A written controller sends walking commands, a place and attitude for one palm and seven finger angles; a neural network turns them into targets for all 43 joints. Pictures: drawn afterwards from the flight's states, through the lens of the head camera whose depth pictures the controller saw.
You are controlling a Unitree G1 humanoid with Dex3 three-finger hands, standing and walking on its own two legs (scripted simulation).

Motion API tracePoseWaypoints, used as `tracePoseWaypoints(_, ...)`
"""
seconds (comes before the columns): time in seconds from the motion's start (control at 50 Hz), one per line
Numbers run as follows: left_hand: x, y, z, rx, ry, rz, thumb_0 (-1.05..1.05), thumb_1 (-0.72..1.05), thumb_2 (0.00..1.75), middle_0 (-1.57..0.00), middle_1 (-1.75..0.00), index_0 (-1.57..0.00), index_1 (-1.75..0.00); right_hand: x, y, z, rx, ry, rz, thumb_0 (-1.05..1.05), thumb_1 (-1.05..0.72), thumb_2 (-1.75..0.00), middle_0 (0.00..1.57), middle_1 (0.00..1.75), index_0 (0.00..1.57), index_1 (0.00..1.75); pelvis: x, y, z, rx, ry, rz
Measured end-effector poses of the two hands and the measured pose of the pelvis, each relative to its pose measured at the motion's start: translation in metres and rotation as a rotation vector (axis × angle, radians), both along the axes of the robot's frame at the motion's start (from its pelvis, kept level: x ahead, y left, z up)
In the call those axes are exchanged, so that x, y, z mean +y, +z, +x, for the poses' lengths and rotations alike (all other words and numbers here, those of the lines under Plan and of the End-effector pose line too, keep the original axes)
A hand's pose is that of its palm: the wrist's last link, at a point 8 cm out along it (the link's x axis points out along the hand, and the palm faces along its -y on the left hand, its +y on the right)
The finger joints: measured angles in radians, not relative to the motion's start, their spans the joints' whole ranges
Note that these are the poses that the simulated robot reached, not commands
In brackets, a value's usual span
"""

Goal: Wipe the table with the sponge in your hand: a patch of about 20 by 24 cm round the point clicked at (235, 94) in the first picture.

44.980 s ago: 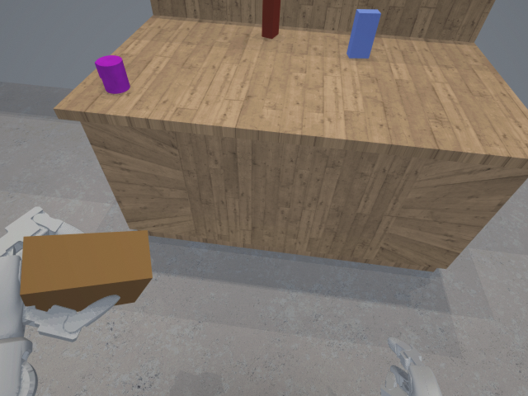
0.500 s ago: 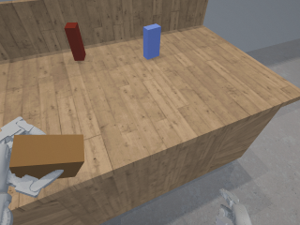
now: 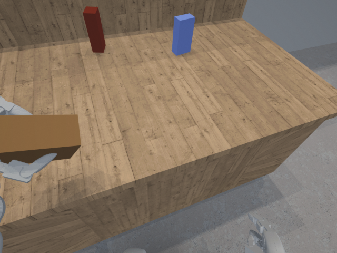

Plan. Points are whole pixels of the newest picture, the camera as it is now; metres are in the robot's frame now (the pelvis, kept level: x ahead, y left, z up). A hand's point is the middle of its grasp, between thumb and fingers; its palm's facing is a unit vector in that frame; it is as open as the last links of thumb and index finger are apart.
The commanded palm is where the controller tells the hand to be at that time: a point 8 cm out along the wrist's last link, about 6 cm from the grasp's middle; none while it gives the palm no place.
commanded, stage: come to a stop and stand still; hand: left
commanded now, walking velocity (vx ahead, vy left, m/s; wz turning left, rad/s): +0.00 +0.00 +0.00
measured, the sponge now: (50, 140) +0.26 +0.26 +0.16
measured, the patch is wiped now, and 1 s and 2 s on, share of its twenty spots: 0.00 0.00 0.00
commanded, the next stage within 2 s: look again from close up in 0.74 s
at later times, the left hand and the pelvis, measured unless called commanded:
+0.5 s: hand (16, 169) +0.20 +0.29 +0.15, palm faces +0.38 -0.84 -0.38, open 9.7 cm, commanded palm +0.15 +0.32 +0.18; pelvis -0.01 +0.04 +0.00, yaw +0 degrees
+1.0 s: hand (37, 156) +0.23 +0.27 +0.15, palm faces +0.34 -0.86 -0.37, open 9.7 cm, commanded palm +0.17 +0.31 +0.18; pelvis +0.00 +0.03 +0.00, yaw +0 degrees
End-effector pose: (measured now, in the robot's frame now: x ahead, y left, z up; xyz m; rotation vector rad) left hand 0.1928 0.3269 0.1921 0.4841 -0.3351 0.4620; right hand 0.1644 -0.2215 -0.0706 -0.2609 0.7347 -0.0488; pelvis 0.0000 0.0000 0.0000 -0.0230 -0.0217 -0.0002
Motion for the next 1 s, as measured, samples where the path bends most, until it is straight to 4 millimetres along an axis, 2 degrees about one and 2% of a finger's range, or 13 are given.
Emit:
tracePoseWaypoints(0.12,-0.029,-0.034,0.001,0.052,-0.195,-0.1,-0.01,-0.47,1.06,-0.77,-1.38,-0.77,-1.37,0.012,0.0,-0.013,-0.023,-0.064,-0.006,0.02,-0.9,-0.89,0.2,0.3,0.21,0.3,0.026,-0.007,0.002,-0.026,-0.025,0.016)
tracePoseWaypoints(0.16,-0.029,-0.037,0.001,0.089,-0.232,-0.075,-0.01,-0.47,1.06,-0.77,-1.38,-0.77,-1.37,0.02,0.002,-0.016,-0.02,-0.071,-0.003,0.02,-0.9,-0.89,0.2,0.3,0.2,0.3,0.028,-0.005,0.002,-0.025,-0.024,0.026)
tracePoseWaypoints(0.2,-0.023,-0.031,0.0,0.095,-0.233,-0.026,-0.01,-0.47,1.06,-0.78,-1.38,-0.78,-1.37,0.029,0.005,-0.018,-0.011,-0.063,0.003,0.02,-0.9,-0.89,0.2,0.3,0.2,0.3,0.03,-0.002,0.002,-0.018,-0.012,0.021)
tracePoseWaypoints(0.32,0.004,0.006,-0.013,0.01,-0.154,0.112,-0.01,-0.47,1.06,-0.78,-1.37,-0.78,-1.37,0.049,0.004,-0.015,-0.023,-0.004,0.044,0.02,-0.9,-0.89,0.2,0.3,0.21,0.3,0.035,-0.001,-0.006,0.0,-0.005,-0.001)
tracePoseWaypoints(0.38,0.007,0.008,-0.021,0.005,-0.133,0.088,-0.01,-0.47,1.06,-0.78,-1.38,-0.78,-1.37,0.053,0.003,-0.014,-0.038,0.005,0.057,0.02,-0.9,-0.89,0.2,0.3,0.21,0.3,0.039,0.0,-0.009,-0.009,-0.001,-0.021)
tracePoseWaypoints(0.52,0.005,-0.032,-0.038,0.13,-0.081,-0.06,-0.01,-0.47,1.06,-0.78,-1.38,-0.78,-1.37,0.049,0.008,-0.014,-0.061,-0.013,0.043,0.02,-0.9,-0.89,0.2,0.3,0.21,0.3,0.039,0.002,-0.012,-0.015,-0.007,-0.008)
tracePoseWaypoints(0.58,0.003,-0.04,-0.039,0.135,-0.065,-0.094,-0.01,-0.47,1.06,-0.78,-1.38,-0.78,-1.37,0.045,0.012,-0.014,-0.065,-0.004,0.017,0.02,-0.9,-0.89,0.2,0.3,0.21,0.3,0.037,0.002,-0.014,-0.021,-0.002,-0.007)
tracePoseWaypoints(0.8,-0.011,-0.01,-0.02,-0.004,-0.123,-0.035,-0.01,-0.47,1.06,-0.78,-1.38,-0.78,-1.37,0.033,0.02,-0.005,-0.094,-0.004,-0.007,0.02,-0.9,-0.89,0.2,0.3,0.21,0.3,0.03,0.004,-0.009,-0.007,-0.006,-0.013)
tracePoseWaypoints(1.0,-0.013,-0.028,-0.005,0.121,-0.133,-0.051,-0.01,-0.47,1.06,-0.78,-1.38,-0.78,-1.37,0.028,0.012,-0.001,-0.04,-0.036,-0.001,0.01,-0.9,-0.89,0.2,0.3,0.21,0.3,0.028,0.005,0.005,0.01,-0.004,-0.006)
